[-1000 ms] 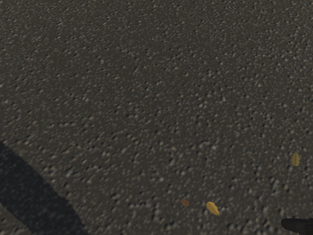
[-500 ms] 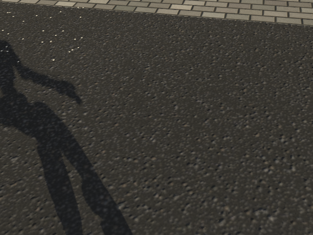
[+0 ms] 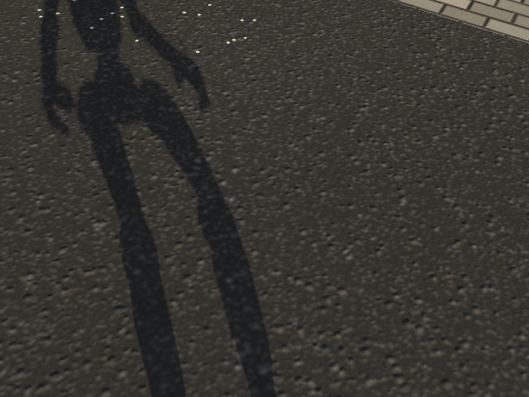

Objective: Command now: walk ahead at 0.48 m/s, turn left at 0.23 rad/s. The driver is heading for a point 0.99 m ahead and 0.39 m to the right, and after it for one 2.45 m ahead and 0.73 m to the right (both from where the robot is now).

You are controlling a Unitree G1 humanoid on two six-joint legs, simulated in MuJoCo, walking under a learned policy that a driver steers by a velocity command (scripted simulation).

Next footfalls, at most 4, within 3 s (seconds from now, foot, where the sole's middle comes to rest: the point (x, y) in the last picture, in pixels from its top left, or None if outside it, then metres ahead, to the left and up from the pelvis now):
0.38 right None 0.40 -0.13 -0.77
0.86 left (267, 311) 0.69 0.02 -0.77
1.36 right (402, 284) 0.79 -0.36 -0.77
1.84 left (400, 199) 1.10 -0.40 -0.77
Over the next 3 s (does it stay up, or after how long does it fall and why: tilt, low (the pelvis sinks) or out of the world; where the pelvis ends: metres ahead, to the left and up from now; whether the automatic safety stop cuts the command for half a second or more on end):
stays up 1.04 -0.41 0.01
